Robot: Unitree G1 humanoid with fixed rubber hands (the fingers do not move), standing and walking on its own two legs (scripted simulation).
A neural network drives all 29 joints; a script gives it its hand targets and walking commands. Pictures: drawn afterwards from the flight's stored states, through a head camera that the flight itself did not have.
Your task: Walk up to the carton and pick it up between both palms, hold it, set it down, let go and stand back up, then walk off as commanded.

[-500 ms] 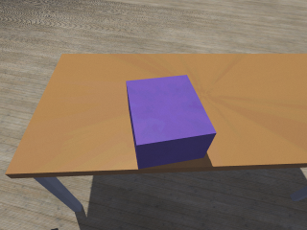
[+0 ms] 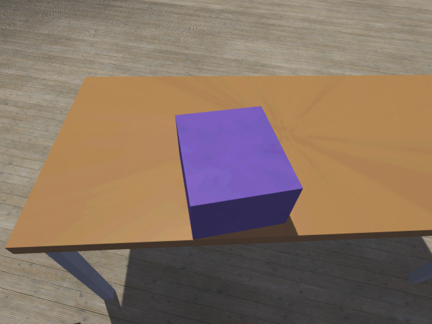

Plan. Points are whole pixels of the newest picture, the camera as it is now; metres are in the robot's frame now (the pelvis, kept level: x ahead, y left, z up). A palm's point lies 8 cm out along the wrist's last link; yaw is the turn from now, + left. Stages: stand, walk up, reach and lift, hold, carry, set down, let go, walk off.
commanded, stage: stand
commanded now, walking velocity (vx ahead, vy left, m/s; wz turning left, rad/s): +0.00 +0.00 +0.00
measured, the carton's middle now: (229, 168) +0.50 -0.02 -0.05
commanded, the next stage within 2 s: walk up in 0.10 s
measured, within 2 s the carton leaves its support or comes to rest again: neither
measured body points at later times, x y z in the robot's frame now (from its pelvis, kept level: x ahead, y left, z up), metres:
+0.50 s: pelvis -0.01 -0.04 -0.01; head +0.04 -0.01 +0.43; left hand +0.09 +0.30 -0.14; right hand +0.04 -0.38 -0.10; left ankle +0.00 +0.13 -0.75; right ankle -0.02 -0.19 -0.70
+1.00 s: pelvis +0.01 -0.14 -0.04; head +0.05 -0.13 +0.41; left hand +0.04 +0.18 -0.16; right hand +0.13 -0.44 -0.15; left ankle +0.00 -0.03 -0.75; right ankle +0.03 -0.27 -0.74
